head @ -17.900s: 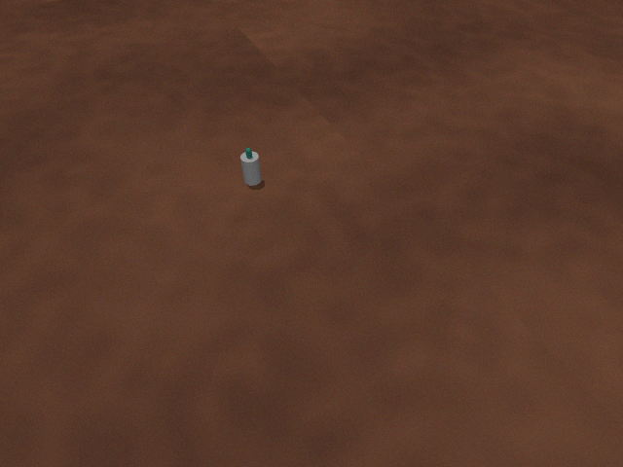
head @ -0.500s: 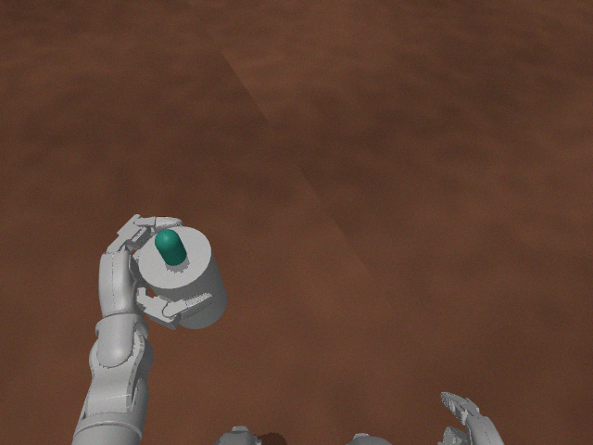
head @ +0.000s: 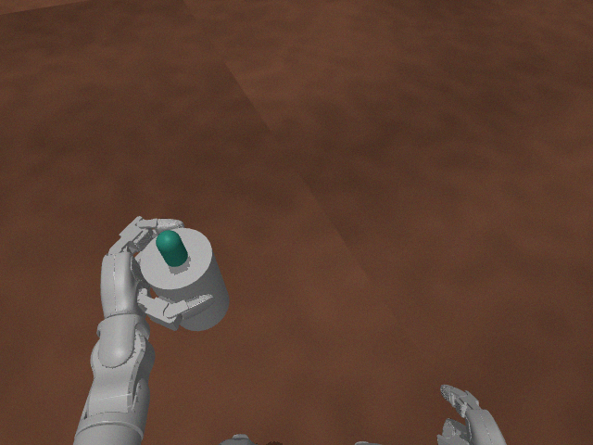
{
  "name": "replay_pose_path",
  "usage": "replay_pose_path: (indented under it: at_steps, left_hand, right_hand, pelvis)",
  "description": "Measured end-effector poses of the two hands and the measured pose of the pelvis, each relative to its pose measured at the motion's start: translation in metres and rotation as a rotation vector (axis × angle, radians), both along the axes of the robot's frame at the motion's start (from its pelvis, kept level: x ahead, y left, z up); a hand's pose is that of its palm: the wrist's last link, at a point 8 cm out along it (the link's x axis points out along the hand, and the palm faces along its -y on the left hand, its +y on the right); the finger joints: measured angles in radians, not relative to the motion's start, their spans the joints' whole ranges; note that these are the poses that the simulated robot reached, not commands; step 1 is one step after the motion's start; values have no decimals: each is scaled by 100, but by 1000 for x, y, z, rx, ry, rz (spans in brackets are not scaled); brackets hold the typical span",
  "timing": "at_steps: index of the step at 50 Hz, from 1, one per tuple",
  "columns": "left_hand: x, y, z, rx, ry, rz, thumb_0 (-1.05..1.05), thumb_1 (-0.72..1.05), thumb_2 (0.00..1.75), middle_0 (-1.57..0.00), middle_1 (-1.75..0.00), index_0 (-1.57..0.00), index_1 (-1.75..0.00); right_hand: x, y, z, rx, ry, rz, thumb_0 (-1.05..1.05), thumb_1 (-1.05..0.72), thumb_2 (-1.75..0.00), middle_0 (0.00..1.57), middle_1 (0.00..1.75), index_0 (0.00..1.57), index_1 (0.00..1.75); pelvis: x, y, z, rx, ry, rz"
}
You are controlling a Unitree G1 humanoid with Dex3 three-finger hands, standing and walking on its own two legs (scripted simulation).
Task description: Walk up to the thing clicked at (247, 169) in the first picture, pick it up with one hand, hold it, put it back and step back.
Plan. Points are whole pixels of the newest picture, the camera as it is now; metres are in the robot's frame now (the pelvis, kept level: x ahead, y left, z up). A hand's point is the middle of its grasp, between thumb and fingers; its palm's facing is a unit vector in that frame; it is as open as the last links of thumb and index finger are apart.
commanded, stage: hold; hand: left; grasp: from the side
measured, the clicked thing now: (186, 275) +0.33 +0.16 +0.05
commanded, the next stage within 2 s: crouch in 1.86 s
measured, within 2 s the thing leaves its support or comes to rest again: neither
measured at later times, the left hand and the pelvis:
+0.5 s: hand (171, 272) +0.33 +0.17 +0.06, palm faces +0.18 -0.98 -0.01, open 11.8 cm; pelvis +0.00 +0.01 +0.00, yaw +0 degrees
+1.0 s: hand (173, 271) +0.33 +0.17 +0.06, palm faces +0.17 -0.98 -0.02, open 11.8 cm; pelvis +0.00 +0.01 +0.00, yaw +0 degrees
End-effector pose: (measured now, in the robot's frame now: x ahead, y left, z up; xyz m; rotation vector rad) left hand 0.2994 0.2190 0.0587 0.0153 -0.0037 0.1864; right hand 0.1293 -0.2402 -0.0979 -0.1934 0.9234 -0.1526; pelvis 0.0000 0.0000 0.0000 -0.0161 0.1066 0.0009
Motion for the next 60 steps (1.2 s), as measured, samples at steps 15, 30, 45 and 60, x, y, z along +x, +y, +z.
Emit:
replay_pose_path:
  at_steps: [15,30,45,60]
  left_hand:
    - [-1,1,3,3,-1,-1,-3,-61,92,-67,-98,-69,-100]
    - [-2,2,-1,2,-1,-10,-3,-61,92,-67,-99,-68,-100]
    - [-4,0,-1,7,-5,-11,-2,-61,92,-67,-99,-68,-100]
    - [-2,0,-3,6,1,-12,-2,-61,92,-67,-99,-68,-101]
  right_hand:
    - [-4,3,2,0,4,-7,1,-94,-90,20,30,20,30]
    - [-2,9,3,3,-2,1,1,-94,-90,20,30,20,30]
    - [1,9,1,7,0,7,1,-94,-91,20,30,20,30]
    - [-5,3,2,3,7,-3,1,-94,-91,20,30,20,30]
  pelvis:
    - [0,3,2,-2,-8,-3]
    - [-1,8,2,-5,-7,-4]
    - [2,6,2,-4,-6,-2]
    - [-1,5,2,-3,-8,-3]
